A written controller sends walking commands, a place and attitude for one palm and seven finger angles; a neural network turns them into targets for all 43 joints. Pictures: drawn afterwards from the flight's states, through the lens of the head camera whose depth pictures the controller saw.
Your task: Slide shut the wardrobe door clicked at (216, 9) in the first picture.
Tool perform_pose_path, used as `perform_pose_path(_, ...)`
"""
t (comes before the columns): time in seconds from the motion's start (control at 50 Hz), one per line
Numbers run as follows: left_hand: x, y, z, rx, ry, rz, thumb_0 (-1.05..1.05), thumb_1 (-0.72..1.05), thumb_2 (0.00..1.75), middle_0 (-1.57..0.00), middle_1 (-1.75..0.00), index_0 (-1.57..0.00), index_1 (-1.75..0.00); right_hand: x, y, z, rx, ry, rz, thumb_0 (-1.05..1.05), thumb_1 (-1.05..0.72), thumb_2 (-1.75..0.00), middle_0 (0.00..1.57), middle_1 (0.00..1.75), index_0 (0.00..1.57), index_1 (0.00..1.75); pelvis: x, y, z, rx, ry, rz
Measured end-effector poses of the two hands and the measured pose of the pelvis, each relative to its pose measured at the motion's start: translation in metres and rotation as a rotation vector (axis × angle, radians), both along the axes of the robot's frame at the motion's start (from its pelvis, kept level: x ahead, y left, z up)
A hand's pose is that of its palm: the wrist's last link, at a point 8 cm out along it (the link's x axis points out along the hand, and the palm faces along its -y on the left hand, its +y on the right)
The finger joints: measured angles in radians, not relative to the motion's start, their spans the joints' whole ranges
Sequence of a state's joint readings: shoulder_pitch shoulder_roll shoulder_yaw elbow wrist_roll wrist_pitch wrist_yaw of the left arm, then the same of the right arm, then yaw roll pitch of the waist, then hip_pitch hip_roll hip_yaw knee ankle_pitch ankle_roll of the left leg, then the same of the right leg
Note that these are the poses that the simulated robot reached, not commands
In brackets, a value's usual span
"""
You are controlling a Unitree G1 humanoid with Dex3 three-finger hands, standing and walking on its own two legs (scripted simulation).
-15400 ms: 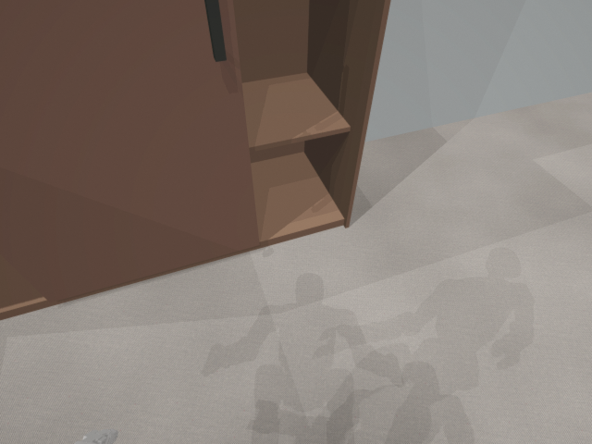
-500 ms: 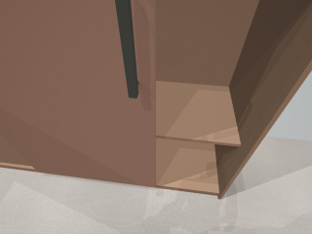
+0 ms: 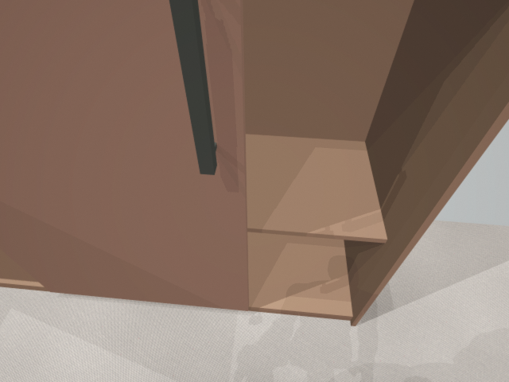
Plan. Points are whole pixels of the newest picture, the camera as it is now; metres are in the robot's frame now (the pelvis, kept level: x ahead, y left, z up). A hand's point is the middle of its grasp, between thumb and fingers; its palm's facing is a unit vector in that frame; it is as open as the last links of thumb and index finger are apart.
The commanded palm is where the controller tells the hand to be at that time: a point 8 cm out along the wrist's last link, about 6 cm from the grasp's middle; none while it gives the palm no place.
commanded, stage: come to a stop and stand still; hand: left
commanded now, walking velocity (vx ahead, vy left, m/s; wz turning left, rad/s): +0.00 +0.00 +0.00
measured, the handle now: (200, 83) +0.47 +0.11 +0.24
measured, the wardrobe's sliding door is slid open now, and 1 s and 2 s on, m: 0.40 0.40 0.40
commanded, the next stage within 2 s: look again from close up in 0.38 s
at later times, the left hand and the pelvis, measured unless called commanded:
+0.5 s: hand out of the picture +0.01 +0.15 -0.17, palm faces +0.02 -0.98 -0.18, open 7.3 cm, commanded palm none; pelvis +0.02 -0.01 +0.00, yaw +0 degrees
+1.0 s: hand out of the picture +0.00 +0.13 -0.17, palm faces +0.03 -0.99 -0.17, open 7.4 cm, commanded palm none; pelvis +0.02 -0.03 +0.00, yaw +0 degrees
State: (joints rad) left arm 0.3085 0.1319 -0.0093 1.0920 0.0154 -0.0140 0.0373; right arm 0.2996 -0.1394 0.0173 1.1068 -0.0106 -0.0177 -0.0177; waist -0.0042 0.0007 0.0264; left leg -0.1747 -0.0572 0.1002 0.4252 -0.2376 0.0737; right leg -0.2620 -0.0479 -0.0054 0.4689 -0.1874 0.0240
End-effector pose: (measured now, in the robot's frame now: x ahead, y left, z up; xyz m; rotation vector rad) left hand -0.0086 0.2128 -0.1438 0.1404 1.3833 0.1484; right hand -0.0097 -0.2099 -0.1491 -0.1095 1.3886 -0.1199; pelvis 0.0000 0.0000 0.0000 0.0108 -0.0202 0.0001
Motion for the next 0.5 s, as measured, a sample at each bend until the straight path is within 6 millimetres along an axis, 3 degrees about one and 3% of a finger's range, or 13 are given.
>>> perform_pose_path(0.22, 0.015, -0.004, 0.001, 0.005, -0.006, -0.002, 0.01, 0.92, 0.90, -0.20, -0.30, -0.20, -0.30, 0.016, -0.009, 0.001, -0.013, -0.004, 0.002, 0.01, -0.90, -0.90, 0.19, 0.30, 0.20, 0.30, 0.012, -0.006, 0.001, -0.004, -0.008, -0.002)
perform_pose_path(0.5, 0.013, -0.015, 0.001, -0.007, 0.010, 0.000, 0.01, 0.92, 0.90, -0.20, -0.30, -0.20, -0.30, 0.020, -0.017, 0.003, -0.016, 0.001, 0.003, 0.01, -0.90, -0.90, 0.19, 0.30, 0.20, 0.30, 0.017, -0.013, 0.003, -0.004, -0.008, -0.006)
